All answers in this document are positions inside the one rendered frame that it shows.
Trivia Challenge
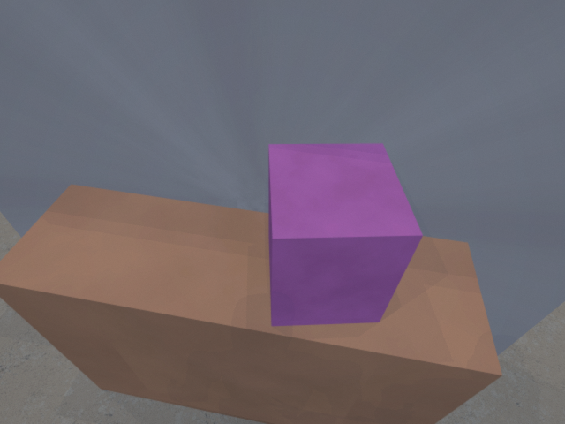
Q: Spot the carton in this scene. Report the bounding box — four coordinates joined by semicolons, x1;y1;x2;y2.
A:
268;143;423;326

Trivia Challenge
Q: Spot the pedestal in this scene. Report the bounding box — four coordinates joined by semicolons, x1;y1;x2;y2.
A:
0;184;502;424

